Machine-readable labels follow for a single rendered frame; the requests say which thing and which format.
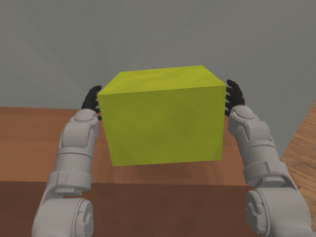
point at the robot left upper arm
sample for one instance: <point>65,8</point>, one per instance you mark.
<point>65,217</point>

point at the pedestal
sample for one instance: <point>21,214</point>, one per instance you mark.
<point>183,199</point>

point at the robot right hand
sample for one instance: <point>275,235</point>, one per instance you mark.
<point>235,98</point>

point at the robot right forearm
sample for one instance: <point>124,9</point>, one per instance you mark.
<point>262,166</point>

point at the robot left forearm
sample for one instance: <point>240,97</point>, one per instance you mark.
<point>71,173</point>

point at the robot left hand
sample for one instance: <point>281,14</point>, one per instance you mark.
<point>90,102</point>

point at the robot right upper arm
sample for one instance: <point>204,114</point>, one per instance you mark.
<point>278,212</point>

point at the carton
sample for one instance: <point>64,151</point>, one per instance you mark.
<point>164,115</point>

